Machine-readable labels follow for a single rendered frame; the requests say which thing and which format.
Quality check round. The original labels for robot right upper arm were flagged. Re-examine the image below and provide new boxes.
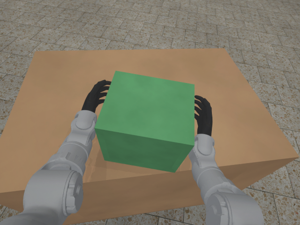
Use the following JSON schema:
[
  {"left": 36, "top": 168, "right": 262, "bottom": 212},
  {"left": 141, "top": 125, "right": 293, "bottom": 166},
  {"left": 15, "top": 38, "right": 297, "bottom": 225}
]
[{"left": 205, "top": 192, "right": 264, "bottom": 225}]

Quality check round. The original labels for right robot forearm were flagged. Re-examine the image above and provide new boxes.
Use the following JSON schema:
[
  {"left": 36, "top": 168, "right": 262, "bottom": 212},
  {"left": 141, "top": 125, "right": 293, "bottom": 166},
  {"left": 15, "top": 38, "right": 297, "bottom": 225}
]
[{"left": 188, "top": 134, "right": 247, "bottom": 206}]

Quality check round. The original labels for robot right hand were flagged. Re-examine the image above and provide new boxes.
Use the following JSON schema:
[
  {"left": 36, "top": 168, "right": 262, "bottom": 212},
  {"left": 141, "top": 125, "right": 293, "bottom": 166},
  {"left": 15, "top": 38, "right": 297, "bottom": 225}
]
[{"left": 195, "top": 95, "right": 212, "bottom": 136}]

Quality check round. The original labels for carton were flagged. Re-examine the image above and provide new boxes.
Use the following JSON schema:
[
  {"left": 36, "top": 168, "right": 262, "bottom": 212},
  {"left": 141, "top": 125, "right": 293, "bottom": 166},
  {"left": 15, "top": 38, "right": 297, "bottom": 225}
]
[{"left": 94, "top": 71, "right": 195, "bottom": 173}]

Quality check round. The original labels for pedestal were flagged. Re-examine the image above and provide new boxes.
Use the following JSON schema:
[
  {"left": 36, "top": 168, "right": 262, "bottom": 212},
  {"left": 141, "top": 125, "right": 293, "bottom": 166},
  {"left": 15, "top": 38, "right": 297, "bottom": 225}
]
[{"left": 0, "top": 48, "right": 299, "bottom": 225}]

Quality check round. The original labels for left robot forearm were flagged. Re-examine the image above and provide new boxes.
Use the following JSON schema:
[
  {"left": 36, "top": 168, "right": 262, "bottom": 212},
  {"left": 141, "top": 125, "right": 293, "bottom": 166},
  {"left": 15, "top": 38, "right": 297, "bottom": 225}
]
[{"left": 23, "top": 110, "right": 97, "bottom": 208}]

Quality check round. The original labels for robot left upper arm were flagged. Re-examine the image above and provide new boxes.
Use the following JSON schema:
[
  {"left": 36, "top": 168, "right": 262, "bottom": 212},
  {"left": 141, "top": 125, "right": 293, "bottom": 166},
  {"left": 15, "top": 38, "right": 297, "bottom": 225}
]
[{"left": 0, "top": 170, "right": 83, "bottom": 225}]

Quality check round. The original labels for robot left hand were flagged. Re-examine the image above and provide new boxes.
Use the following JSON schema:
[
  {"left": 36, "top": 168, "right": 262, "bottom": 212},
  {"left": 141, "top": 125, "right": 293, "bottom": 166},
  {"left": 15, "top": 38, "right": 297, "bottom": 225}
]
[{"left": 82, "top": 80, "right": 111, "bottom": 113}]

